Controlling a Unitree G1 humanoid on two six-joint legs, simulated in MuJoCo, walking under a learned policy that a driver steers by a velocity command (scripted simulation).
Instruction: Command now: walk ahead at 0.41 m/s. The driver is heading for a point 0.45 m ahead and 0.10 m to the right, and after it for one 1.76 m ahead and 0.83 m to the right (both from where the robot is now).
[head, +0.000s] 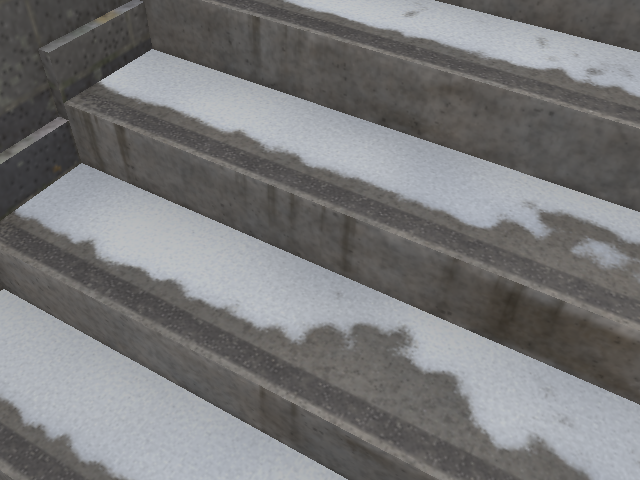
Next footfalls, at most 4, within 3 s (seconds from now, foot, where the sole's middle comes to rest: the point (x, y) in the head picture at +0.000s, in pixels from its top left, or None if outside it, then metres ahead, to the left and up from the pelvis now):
0.24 right None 0.27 -0.15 -0.60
0.78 left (342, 350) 0.67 -0.03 -0.44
1.32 right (517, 223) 0.84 -0.35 -0.27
1.80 left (527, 54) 1.17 -0.41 -0.11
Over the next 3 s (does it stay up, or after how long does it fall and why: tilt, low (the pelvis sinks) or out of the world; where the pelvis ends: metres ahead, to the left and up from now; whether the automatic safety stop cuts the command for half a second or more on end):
stays up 1.52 -0.84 0.82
